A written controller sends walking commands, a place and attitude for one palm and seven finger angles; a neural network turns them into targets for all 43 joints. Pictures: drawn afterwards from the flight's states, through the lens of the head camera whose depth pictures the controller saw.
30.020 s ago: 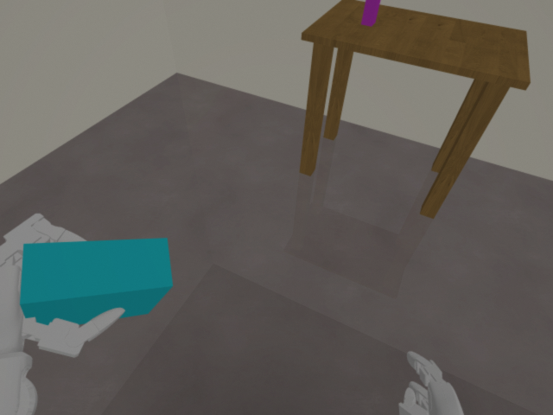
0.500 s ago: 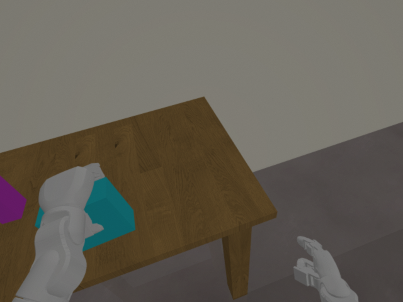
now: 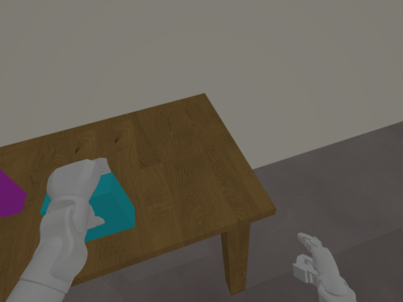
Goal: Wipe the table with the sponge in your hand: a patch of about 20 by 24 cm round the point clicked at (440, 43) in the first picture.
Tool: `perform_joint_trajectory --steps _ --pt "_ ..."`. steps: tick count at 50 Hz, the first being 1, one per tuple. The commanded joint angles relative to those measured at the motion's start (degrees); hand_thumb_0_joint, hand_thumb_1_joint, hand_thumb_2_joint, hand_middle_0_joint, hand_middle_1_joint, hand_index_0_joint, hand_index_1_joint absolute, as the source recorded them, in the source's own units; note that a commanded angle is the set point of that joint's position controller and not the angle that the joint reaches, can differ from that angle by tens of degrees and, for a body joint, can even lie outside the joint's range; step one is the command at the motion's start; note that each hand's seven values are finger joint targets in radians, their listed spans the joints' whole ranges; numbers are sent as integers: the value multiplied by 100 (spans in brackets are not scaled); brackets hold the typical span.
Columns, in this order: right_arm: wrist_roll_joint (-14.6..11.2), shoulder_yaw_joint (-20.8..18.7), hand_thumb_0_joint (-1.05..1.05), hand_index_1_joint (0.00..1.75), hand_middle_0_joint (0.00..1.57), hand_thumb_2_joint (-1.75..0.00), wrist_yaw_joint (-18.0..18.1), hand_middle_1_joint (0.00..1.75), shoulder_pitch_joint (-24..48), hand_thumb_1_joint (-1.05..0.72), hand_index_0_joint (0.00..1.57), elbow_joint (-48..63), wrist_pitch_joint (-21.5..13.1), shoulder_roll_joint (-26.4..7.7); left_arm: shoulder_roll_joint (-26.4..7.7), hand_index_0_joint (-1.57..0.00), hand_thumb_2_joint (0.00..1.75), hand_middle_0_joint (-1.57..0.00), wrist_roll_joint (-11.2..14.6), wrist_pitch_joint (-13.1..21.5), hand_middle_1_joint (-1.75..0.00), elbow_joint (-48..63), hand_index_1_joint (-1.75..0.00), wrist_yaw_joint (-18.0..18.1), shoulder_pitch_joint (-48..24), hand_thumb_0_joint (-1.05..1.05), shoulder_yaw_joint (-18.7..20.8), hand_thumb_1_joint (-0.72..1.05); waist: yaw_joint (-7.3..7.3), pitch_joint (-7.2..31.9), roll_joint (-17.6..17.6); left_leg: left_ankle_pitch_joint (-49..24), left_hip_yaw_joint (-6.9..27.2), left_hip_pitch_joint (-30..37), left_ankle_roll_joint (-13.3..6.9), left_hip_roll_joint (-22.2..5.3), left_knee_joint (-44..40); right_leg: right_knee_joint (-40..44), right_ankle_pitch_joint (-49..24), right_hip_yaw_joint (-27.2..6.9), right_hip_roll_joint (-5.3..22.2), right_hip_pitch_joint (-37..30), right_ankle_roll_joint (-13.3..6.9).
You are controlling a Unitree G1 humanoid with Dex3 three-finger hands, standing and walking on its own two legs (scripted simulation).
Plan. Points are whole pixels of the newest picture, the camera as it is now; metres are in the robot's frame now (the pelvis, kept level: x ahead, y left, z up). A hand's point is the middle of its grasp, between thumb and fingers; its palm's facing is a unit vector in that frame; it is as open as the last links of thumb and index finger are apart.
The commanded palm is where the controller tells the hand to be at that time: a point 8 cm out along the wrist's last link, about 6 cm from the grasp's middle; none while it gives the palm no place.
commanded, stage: move the sponge above the wiping area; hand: left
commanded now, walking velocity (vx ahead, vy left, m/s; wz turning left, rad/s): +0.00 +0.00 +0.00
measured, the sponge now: (97, 215) +0.26 +0.27 +0.04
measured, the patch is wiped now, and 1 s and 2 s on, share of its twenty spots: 0.00 0.00 0.00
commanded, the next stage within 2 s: lower the sponge onto the table in 1.20 s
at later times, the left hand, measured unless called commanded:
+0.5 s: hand (91, 201) +0.26 +0.26 +0.09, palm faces +0.01 -0.13 -0.99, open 9.8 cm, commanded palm +0.23 +0.27 +0.17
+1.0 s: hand (89, 196) +0.27 +0.26 +0.10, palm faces +0.04 -0.08 -1.00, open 9.8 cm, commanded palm +0.24 +0.28 +0.18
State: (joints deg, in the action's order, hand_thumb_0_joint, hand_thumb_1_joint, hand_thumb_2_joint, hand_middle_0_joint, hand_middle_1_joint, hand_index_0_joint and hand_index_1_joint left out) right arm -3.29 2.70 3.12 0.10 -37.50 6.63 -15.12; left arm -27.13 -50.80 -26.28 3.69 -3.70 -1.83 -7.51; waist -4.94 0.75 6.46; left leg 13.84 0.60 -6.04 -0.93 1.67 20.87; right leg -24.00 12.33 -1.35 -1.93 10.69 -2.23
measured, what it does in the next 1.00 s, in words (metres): stands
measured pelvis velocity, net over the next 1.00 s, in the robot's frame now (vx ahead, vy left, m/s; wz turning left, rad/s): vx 0.00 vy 0.01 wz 0.00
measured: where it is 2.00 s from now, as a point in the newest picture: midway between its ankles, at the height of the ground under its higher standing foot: outside the picture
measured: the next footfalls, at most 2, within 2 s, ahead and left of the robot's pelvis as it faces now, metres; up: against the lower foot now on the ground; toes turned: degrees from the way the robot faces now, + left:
none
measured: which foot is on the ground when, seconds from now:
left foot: down 0.00-1.00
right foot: down 0.00-1.00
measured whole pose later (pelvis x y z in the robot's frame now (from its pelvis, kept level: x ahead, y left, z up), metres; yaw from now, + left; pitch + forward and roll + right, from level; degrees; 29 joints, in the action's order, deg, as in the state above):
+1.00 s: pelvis +0.00 +0.01 +0.00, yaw +0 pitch -2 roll +0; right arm -2.3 2.4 3.9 -0.7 -38.7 6.4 -14.6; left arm -28.5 -52.7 -20.5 7.6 -0.9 -1.2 -10.1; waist -7.2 -0.7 4.8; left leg 14.0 0.8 -4.6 -1.5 1.9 20.8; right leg -22.2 11.7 -1.4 -1.7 8.4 -1.8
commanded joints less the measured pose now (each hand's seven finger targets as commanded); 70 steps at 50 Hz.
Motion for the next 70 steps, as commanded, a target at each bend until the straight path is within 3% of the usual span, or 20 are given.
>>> perform_joint_trajectory --steps 1,4,9,15,20,24,25,29,30,35,40,44,47,49,54,55,59,60,65,70 --pt "87 -245 0 30 20 -90 48 30 1040 -90 20 1012 -321 -573 -1879 -120 130 -120 -384 301 -160 1423 -160 467 -1614 0 1363 10 -213 1530 -465 -1600 209 -111 -206 125 -64 147 -1426 -552 110 -1219 -239" --pt "98 -237 0 30 20 -90 74 30 1102 -90 20 960 -388 -585 -2188 -120 130 -120 -389 457 -160 1566 -160 679 -1671 0 1671 10 -261 1475 -74 -1659 300 -2 -186 149 -66 228 -1429 -774 25 -1160 -334" --pt "39 -287 0 30 20 -90 32 30 1188 -90 20 927 -469 -569 -1680 -120 130 -120 -186 334 -160 1616 -160 713 -1223 0 1340 10 -219 1245 160 -1873 322 74 -146 115 -49 256 -1550 -679 46 -1016 -342" --pt "6 -276 0 30 20 -90 1 30 1087 -90 20 970 -461 -607 -864 -120 130 -120 24 25 -160 1477 -160 305 -935 0 494 10 -31 974 -621 -1682 271 -105 -174 40 -124 253 -1432 -291 127 -886 -186" --pt "86 -247 0 30 20 -90 0 30 1060 -90 20 1028 -408 -552 -1108 -120 130 -120 -347 195 -160 1981 -160 346 -1615 0 553 10 -83 1365 -578 -1858 312 118 -158 22 -127 175 -1337 -308 73 -959 -237" --pt "158 -255 0 30 20 -90 -28 30 1179 -90 20 957 -363 -546 -1863 -120 130 -120 -545 371 -160 2215 -160 724 -1351 0 1383 10 -359 1666 -124 -2345 468 253 -71 8 -148 128 -1648 -627 -50 -1253 -385" --pt "147 -232 0 30 20 -90 -46 30 1066 -90 20 952 -352 -451 -1361 -120 130 -120 -576 342 -160 2191 -160 778 -1573 0 951 10 -251 1735 -141 -2552 340 261 -32 -18 -107 71 -1729 -401 20 -1260 -336" --pt "89 -208 0 30 20 -90 -149 30 1345 -90 20 842 -240 -532 -1617 -120 130 -120 -387 -87 -160 1710 -160 912 -1142 0 1328 10 -367 1211 -52 -2239 392 65 1 11 -219 224 -1627 -627 -32 -1140 -415" --pt "63 -210 0 30 20 -90 -159 30 1282 -90 20 886 -219 -485 -1212 -120 130 -120 -213 -185 -160 1685 -160 854 -1043 0 1039 10 -293 1186 -232 -2239 292 -4 -13 -7 -215 206 -1684 -377 51 -1206 -329" --pt "-30 -175 0 30 20 -90 -128 30 1402 -90 20 978 -141 -584 -775 -120 130 -120 -27 -601 -160 1536 -160 355 -816 0 444 10 -106 882 -438 -1712 260 -157 -98 15 -239 283 -1365 -331 91 -938 -249" --pt "37 -156 0 30 20 -90 -31 30 1233 -90 20 1122 -215 -576 -920 -120 130 -120 -254 -263 -160 2074 -160 35 -1599 0 189 10 30 1232 -451 -1500 277 30 -225 46 -136 255 -1105 -340 87 -909 -211" --pt "139 -158 0 30 20 -90 105 30 1209 -90 20 1004 -305 -550 -1770 -120 130 -120 -536 391 -160 2205 -160 363 -2330 0 955 10 -117 1448 -176 -1380 403 237 -203 50 -192 338 -874 -624 -62 -944 -326" --pt "163 -227 0 30 20 -90 130 30 941 -90 20 827 -354 -510 -1731 -120 130 -120 -542 670 -160 1780 -160 738 -2138 0 1163 10 -185 1530 17 -1827 380 184 -53 39 -210 279 -1234 -470 -26 -1173 -376" --pt "118 -198 0 30 20 -90 77 30 1119 -90 20 807 -352 -529 -2012 -120 130 -120 -493 512 -160 1518 -160 938 -1848 0 1553 10 -343 1407 156 -1851 439 102 -47 85 -265 318 -1276 -704 -64 -1219 -457" --pt "10 -256 0 30 20 -90 -124 30 1400 -90 20 823 -278 -609 -1480 -120 130 -120 34 -238 -160 1024 -160 844 -564 0 1429 10 -396 1016 -260 -1952 331 -200 -22 55 -229 285 -1681 -619 59 -1231 -348" --pt "0 -259 0 30 20 -90 -145 30 1326 -90 20 875 -250 -618 -1081 -120 130 -120 149 -360 -160 1112 -160 689 -400 0 1049 10 -301 1025 -453 -1972 221 -260 -52 31 -193 225 -1850 -417 129 -1276 -257" --pt "-73 -236 0 30 20 -90 -154 30 1445 -90 20 1061 -208 -681 -993 -120 130 -120 228 -591 -160 1393 -160 158 116 0 823 10 -158 777 -866 -1684 303 -370 -166 31 -82 211 -1738 -553 95 -961 -200" --pt "-56 -223 0 30 20 -90 -134 30 1254 -90 20 1117 -210 -683 -846 -120 130 -120 209 -535 -160 1597 -160 49 -103 0 569 10 -63 909 -852 -1624 222 -367 -218 43 -56 168 -1702 -405 158 -1018 -139" --pt "129 -242 0 30 20 -90 74 30 960 -90 20 1134 -383 -572 -1755 -120 130 -120 -346 405 -160 2717 -160 234 -1679 0 1051 10 -65 1694 -450 -1713 279 183 -288 76 80 140 -1421 -505 81 -1122 -196" --pt "138 -313 0 30 20 -90 187 30 781 -90 20 827 -527 -458 -1517 -120 130 -120 -358 976 -160 2015 -160 864 -1744 0 1127 10 -100 1344 51 -1679 300 329 -127 38 -29 322 -1141 -511 -8 -843 -321"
